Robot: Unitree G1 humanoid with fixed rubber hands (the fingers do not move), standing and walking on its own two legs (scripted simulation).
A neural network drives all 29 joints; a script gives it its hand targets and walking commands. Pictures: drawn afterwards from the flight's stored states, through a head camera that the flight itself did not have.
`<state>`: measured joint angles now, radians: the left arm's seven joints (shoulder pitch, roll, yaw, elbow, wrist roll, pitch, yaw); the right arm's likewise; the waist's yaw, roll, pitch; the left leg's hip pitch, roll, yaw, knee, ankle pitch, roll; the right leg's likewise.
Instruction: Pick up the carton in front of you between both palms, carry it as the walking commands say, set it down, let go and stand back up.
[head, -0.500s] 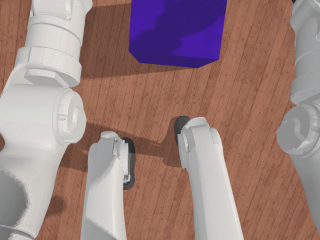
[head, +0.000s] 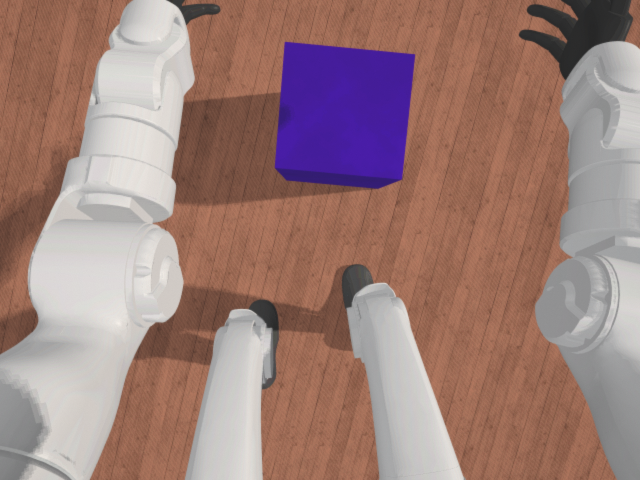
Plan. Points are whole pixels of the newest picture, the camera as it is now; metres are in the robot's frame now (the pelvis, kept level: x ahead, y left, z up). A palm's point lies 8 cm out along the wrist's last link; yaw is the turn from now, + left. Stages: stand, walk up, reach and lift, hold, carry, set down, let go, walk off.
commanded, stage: let go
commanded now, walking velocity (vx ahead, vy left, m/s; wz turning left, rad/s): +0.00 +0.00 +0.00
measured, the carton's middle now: (339, 128) +0.53 -0.11 -0.48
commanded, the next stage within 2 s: stand in 1.48 s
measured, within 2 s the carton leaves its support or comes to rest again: neither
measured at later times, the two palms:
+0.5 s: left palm (81, 158) +0.44 +0.12 +0.00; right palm out of the picture +0.37 -0.31 +0.01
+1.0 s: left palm out of the picture +0.30 +0.23 +0.09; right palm out of the picture +0.24 -0.23 +0.10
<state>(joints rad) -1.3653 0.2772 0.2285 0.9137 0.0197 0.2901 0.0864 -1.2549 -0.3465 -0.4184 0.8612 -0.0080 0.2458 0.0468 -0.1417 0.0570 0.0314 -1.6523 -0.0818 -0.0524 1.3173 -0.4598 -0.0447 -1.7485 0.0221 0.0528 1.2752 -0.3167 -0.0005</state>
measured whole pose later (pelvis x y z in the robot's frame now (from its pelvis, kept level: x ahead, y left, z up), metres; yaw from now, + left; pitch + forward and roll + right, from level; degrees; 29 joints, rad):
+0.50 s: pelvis +0.05 -0.02 +0.11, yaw -2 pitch +31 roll +2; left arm -0.54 0.09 0.21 0.58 0.12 0.14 0.11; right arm -0.50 -0.27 -0.22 0.62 -0.05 0.11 0.15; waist -0.10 0.02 0.00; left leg -1.01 -0.04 -0.09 0.78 -0.32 -0.05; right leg -1.11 0.04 0.04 0.77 -0.21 -0.03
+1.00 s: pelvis +0.10 +0.02 +0.17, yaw -4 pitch +5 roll -1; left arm 0.15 0.19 0.07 0.49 0.03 0.02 -0.02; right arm 0.23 -0.21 -0.03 0.43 0.02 0.03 0.07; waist -0.03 0.00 0.03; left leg -0.23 -0.02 -0.07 0.47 -0.31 0.01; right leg -0.32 0.03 0.06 0.43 -0.20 0.01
